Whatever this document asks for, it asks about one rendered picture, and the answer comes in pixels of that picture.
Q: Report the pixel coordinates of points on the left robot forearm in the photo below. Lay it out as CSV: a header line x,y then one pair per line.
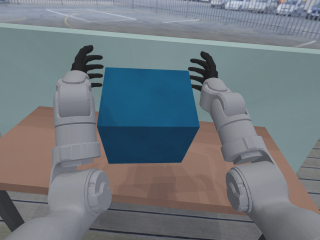
x,y
75,124

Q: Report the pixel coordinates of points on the right robot forearm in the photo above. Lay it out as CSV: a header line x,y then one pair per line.
x,y
240,142

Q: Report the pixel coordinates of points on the left robot upper arm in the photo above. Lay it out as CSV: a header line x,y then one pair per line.
x,y
76,198

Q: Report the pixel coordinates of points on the right robot upper arm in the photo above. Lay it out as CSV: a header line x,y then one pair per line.
x,y
259,190

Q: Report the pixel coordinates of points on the table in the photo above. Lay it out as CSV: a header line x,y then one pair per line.
x,y
197,183

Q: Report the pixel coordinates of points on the left robot hand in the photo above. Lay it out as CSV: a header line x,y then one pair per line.
x,y
82,59

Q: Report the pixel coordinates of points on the right robot hand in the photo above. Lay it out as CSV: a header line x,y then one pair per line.
x,y
209,70

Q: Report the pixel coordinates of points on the carton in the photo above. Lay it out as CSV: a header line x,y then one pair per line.
x,y
146,115

